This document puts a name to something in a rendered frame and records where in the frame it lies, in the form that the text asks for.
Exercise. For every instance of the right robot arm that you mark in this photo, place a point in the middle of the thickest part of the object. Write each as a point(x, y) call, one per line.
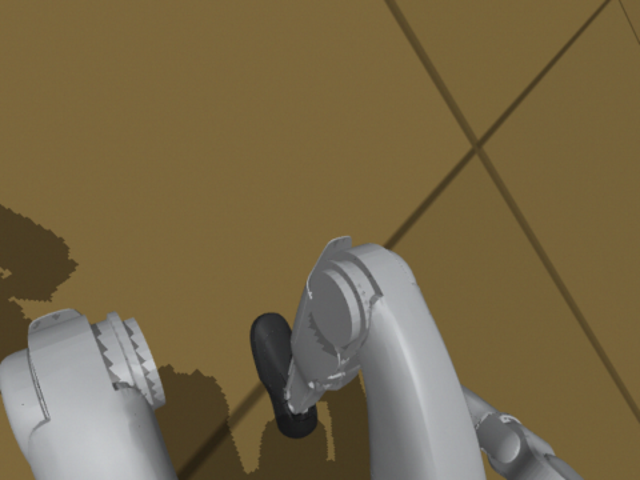
point(516, 453)

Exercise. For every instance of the right robot foot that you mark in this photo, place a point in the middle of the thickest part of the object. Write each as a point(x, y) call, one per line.
point(270, 339)

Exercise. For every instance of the right robot hand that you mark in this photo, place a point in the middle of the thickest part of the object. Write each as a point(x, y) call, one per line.
point(478, 407)

